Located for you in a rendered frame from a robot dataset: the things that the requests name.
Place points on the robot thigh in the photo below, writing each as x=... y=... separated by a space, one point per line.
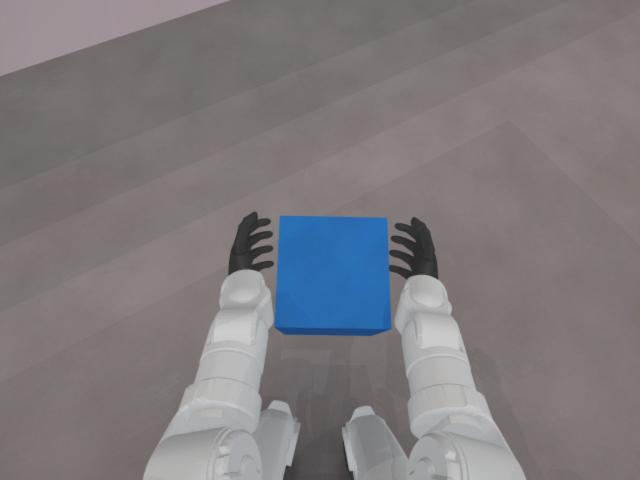
x=276 y=438
x=372 y=451

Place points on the robot left upper arm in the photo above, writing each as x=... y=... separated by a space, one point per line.
x=225 y=453

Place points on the robot left thigh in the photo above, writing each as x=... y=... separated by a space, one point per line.
x=276 y=438

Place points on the robot right hand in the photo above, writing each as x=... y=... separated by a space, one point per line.
x=424 y=261

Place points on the robot right upper arm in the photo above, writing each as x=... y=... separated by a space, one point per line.
x=442 y=455

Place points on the right robot forearm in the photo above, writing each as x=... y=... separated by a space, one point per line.
x=442 y=389

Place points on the robot left hand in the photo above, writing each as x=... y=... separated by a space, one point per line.
x=241 y=256

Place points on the robot right thigh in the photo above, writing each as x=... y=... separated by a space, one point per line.
x=372 y=451

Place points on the left robot forearm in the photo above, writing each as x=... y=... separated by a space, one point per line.
x=226 y=388

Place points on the carton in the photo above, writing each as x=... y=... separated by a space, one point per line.
x=333 y=276

